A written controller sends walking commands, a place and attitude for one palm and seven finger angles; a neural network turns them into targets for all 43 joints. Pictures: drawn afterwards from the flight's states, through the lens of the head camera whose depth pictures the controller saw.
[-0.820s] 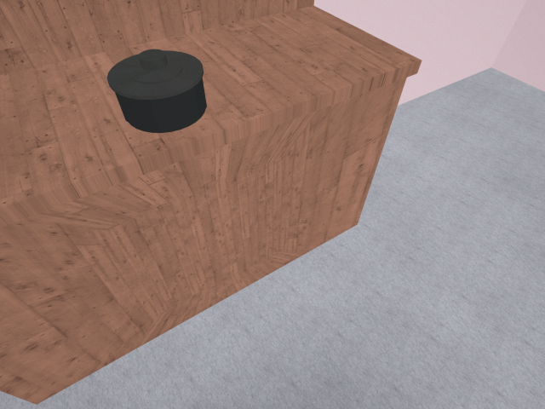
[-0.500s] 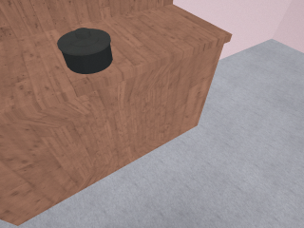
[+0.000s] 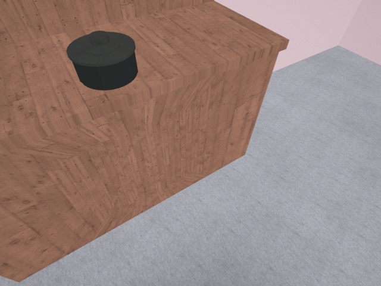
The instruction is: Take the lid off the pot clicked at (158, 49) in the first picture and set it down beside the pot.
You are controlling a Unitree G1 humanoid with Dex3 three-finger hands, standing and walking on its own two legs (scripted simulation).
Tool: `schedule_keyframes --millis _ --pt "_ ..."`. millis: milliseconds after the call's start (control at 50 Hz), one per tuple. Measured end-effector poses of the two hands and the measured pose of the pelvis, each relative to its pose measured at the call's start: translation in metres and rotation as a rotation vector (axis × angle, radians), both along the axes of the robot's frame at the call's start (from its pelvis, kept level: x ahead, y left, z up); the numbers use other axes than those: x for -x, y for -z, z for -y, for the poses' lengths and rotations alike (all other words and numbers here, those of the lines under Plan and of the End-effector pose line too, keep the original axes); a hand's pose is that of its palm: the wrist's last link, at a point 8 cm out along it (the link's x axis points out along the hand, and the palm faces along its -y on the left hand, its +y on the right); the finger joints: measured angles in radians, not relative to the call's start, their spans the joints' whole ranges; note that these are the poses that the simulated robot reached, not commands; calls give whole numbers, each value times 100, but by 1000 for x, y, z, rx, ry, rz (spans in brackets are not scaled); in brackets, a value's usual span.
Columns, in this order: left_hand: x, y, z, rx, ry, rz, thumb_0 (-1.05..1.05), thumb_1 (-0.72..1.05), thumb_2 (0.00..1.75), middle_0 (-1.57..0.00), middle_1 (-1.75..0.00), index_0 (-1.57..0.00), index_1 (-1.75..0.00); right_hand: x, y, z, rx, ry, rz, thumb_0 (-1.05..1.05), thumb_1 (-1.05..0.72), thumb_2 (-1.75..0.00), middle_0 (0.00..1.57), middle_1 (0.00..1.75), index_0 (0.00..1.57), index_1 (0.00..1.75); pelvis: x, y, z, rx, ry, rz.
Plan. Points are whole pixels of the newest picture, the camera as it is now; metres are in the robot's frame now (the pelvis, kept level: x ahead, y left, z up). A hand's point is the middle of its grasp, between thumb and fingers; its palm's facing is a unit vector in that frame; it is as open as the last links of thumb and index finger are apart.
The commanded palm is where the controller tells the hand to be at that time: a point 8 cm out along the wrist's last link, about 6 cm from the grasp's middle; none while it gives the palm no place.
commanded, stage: walk to a spot facing it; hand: left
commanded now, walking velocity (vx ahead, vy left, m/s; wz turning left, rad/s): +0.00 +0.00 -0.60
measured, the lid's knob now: (99, 38) +0.72 +0.32 +0.16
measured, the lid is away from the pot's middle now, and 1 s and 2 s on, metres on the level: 0.00 0.00 0.00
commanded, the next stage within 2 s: none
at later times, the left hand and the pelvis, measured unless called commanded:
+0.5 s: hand out of the picture +0.06 +0.15 -0.16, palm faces -0.17 -0.94 -0.29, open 7.4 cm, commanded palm none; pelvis +0.00 -0.05 -0.01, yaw -16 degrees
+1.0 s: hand (129, 263) +0.20 +0.17 -0.18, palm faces -0.46 -0.85 -0.26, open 7.4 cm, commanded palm none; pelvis +0.04 +0.00 -0.01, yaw -34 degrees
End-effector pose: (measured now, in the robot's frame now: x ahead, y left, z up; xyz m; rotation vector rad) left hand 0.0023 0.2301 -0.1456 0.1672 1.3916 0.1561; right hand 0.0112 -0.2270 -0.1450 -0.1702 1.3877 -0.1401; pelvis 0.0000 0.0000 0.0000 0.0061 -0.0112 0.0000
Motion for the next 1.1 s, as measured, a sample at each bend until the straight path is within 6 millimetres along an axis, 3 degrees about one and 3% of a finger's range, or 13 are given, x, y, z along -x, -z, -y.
schedule_keyframes --millis 180,360,540,660,800,920,980,1100 --pt "-11 6 -7 -15 48 -20 1 91 90 -21 -30 -20 -30 6 8 7 10 96 46 0 -91 -90 20 30 20 30 7 10 3 -17 89 -6" --pt "-50 -2 7 -100 150 47 1 91 90 -20 -30 -20 -30 9 32 49 -5 194 97 0 -91 -90 20 30 20 30 7 26 32 -30 205 -4" --pt "-70 -19 39 -71 230 43 1 91 90 -21 -30 -20 -30 -16 -2 84 39 249 185 0 -91 -90 20 30 20 30 3 3 48 -34 302 -28" --pt "-93 -20 48 -50 305 51 1 90 90 -21 -30 -20 -30 -33 -15 93 72 302 263 0 -91 -90 20 30 20 30 -5 0 45 -30 382 -31" --pt "-131 -17 39 -42 389 74 1 90 90 -21 -30 -21 -30 -43 -26 83 96 362 322 0 -91 -90 20 30 20 30 -17 0 32 -18 468 -31" --pt "-177 -8 21 -37 472 98 1 90 90 -21 -30 -20 -30 -39 -33 61 134 427 343 0 -91 -90 20 30 20 30 -32 4 10 -5 535 -44" --pt "-208 2 15 -27 517 122 1 90 90 -21 -30 -20 -30 -24 -32 47 168 460 333 0 -91 -90 20 30 20 30 -39 11 -2 0 569 -42" --pt "-256 -4 26 -1 635 162 1 91 90 -20 -29 -20 -30 31 -38 10 174 552 216 0 -91 -90 20 30 20 30 -45 1 -12 16 659 -27"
